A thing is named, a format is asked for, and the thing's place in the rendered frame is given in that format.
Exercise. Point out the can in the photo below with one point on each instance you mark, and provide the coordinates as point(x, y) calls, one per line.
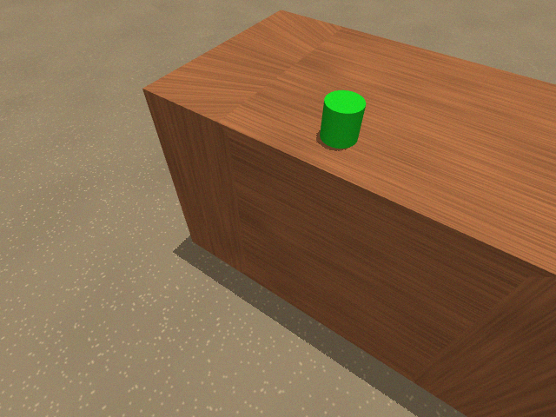
point(342, 116)

